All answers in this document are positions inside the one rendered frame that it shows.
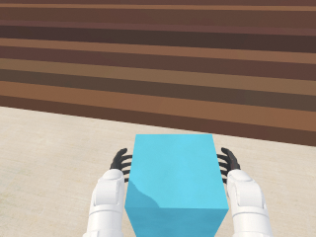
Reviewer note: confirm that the carton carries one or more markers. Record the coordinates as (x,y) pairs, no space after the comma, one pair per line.
(175,187)

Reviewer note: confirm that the robot right hand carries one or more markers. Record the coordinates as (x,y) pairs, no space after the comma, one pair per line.
(232,163)

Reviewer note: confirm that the robot left hand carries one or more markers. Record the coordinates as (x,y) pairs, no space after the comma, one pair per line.
(117,162)

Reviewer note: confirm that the left robot forearm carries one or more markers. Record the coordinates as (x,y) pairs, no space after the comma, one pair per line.
(106,207)

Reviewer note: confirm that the right robot forearm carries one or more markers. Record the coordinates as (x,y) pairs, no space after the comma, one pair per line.
(248,206)

